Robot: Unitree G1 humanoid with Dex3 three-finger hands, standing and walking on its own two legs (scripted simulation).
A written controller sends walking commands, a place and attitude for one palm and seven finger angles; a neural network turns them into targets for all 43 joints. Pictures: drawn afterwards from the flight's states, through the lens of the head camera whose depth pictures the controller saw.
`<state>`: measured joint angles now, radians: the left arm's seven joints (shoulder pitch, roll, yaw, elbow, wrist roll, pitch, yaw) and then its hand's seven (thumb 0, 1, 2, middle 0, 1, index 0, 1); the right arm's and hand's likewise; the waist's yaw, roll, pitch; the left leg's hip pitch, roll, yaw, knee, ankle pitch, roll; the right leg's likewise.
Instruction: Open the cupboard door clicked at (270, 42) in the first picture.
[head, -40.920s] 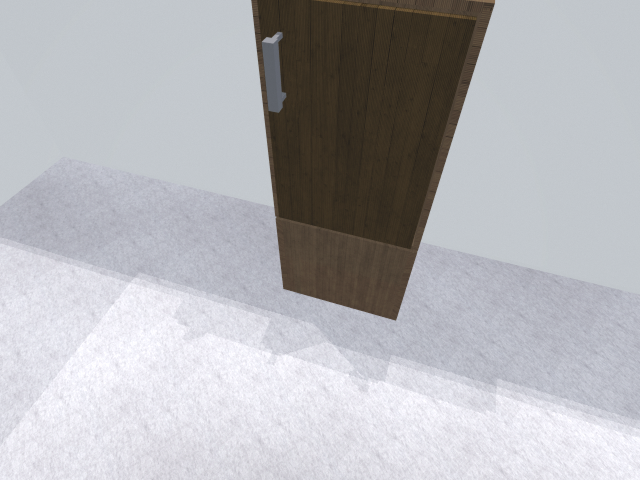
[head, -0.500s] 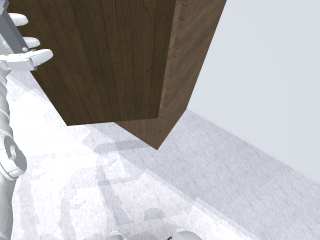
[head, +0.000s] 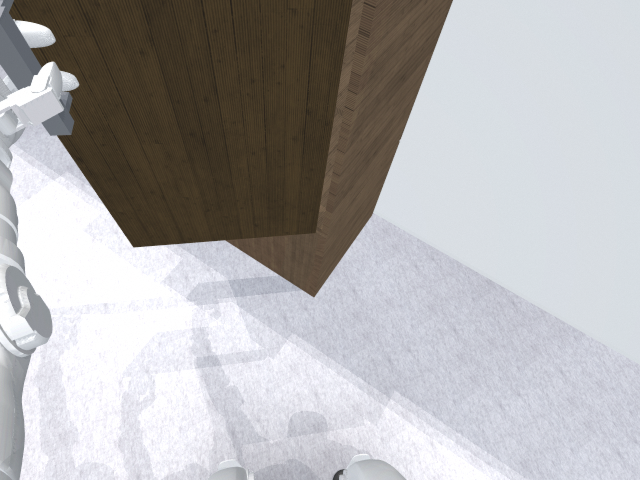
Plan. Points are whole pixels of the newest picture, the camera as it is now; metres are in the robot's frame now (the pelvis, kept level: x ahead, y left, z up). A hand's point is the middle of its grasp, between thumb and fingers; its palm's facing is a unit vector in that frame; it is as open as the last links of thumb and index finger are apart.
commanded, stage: pull the door open along its arc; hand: left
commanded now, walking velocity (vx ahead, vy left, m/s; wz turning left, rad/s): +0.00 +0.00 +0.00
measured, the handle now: (34, 67) +0.57 +0.26 +0.15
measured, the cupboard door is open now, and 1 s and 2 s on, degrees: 41 65 85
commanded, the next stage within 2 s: open thumb and fingers to let go in 1.50 s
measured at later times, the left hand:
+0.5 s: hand (58, 168) +0.43 +0.21 +0.15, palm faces +0.05 -1.00 +0.04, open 6.0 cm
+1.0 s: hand (96, 192) +0.40 +0.17 +0.15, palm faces +0.51 -0.86 +0.01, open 5.8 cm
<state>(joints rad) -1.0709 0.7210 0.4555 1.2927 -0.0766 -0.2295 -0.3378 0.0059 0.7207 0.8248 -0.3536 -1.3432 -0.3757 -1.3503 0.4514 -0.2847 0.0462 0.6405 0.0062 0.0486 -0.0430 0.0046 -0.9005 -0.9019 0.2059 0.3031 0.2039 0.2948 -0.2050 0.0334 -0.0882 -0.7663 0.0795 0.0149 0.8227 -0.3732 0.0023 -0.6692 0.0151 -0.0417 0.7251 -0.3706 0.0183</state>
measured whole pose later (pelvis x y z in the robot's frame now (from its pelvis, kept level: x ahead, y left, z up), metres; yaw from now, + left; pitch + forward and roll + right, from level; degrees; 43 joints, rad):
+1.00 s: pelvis -0.02 -0.03 +0.02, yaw +3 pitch +5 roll +0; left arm -0.55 0.14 0.28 0.63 -0.06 -0.09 0.35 -0.02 0.71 0.83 -0.35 -1.35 -0.34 -1.35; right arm 0.25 -0.21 0.01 0.70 -0.02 -0.01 -0.05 0.01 -0.90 -0.90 0.20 0.30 0.20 0.29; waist -0.03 0.04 -0.08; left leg -0.45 0.06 -0.01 0.66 -0.29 -0.04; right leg -0.39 0.00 -0.07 0.66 -0.35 -0.02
